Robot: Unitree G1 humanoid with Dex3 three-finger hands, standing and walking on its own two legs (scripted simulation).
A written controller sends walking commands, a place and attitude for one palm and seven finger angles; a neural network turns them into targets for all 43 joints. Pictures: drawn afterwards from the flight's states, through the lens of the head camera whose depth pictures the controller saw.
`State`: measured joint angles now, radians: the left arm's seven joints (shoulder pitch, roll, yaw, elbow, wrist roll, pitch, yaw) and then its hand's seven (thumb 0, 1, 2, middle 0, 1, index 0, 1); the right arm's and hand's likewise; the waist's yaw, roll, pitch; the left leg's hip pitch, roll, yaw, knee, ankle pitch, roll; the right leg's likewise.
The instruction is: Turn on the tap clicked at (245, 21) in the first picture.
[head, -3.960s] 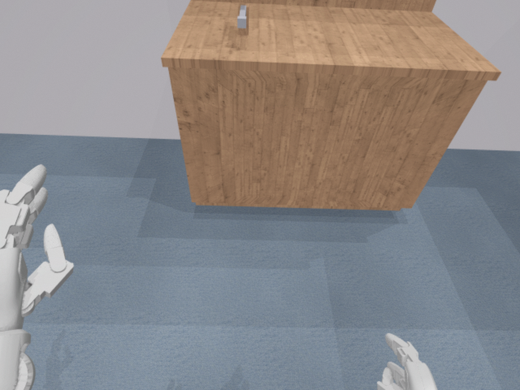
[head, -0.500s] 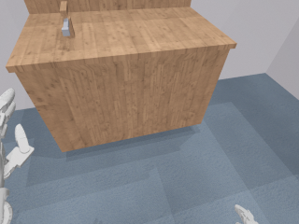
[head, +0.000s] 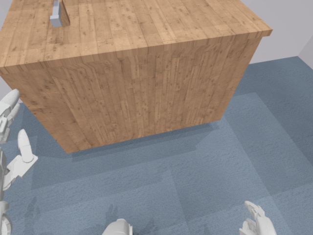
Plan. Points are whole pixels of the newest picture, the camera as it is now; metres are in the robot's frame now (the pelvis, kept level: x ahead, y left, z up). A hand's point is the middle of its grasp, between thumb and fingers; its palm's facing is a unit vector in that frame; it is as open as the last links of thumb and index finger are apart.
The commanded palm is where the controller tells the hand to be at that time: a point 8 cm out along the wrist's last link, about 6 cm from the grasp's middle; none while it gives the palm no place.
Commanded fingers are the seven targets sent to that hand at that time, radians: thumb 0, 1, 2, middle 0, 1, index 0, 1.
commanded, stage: take the last steps up to it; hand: left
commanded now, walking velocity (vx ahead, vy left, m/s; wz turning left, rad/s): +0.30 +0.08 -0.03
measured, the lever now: (56, 21) +0.74 +0.40 +0.12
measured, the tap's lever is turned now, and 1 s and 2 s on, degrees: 0 0 0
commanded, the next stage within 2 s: come to a stop and stand still in 0.98 s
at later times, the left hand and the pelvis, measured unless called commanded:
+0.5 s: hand (40, 96) +0.35 +0.27 +0.17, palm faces +0.37 -0.78 -0.50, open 7.4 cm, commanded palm +0.30 +0.30 +0.18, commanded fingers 0.00 0.90 0.90 -0.20 -0.30 -0.20 -0.30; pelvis +0.12 +0.03 +0.00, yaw -2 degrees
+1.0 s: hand (57, 58) +0.48 +0.28 +0.17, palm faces +0.38 -0.82 -0.43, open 7.4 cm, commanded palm +0.42 +0.32 +0.18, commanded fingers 0.00 0.90 0.90 -0.20 -0.30 -0.20 -0.30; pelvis +0.25 +0.05 -0.02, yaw -4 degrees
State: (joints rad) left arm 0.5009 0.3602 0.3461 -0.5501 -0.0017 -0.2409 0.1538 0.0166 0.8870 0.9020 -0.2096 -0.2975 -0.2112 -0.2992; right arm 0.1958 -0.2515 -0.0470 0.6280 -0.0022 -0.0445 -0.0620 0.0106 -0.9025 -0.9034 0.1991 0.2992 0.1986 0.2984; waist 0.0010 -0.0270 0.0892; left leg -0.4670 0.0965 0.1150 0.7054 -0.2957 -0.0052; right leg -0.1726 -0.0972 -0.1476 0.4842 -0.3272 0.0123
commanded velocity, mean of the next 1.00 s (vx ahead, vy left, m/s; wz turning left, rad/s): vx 0.26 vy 0.06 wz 0.00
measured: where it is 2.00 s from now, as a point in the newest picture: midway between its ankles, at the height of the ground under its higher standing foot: (151, 220)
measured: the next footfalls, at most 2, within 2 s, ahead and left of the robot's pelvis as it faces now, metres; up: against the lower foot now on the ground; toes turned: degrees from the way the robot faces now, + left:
left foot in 0.06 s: +0.13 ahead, +0.14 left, +0.00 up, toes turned +9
right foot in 0.52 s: +0.19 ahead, -0.07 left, +0.00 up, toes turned -12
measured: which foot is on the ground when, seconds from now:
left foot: up 0.00-0.04, down 0.06-0.54, up 0.56-0.92, down 0.94-1.00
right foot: down 0.00-0.08, up 0.10-0.50, down 0.52-0.96, up 0.98-1.00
